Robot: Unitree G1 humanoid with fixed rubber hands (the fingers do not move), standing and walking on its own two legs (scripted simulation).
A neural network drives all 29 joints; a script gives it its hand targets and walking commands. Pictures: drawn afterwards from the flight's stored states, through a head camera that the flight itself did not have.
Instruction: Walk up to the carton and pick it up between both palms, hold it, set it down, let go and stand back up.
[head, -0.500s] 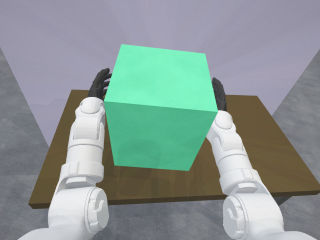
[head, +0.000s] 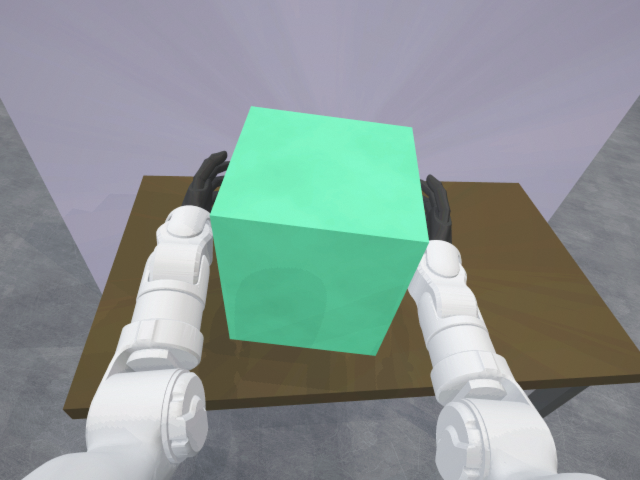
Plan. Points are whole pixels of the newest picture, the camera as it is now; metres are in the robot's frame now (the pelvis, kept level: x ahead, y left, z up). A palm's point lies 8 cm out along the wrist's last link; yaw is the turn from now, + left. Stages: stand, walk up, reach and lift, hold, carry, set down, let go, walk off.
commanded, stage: set down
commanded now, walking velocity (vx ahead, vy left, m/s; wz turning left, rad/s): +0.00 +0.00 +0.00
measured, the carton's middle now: (316, 238) +0.39 -0.02 +0.09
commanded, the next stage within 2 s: none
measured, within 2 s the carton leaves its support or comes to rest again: rests again in 1.46 s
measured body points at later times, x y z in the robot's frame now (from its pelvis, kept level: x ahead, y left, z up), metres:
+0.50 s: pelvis +0.01 +0.00 +0.00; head +0.02 +0.03 +0.45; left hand +0.44 +0.13 +0.10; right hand +0.39 -0.17 +0.10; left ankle +0.00 +0.08 -0.75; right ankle +0.01 -0.14 -0.75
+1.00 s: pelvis +0.03 +0.00 +0.00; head +0.05 +0.03 +0.45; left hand +0.46 +0.13 +0.07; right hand +0.39 -0.17 +0.06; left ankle +0.00 +0.08 -0.75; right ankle +0.01 -0.14 -0.75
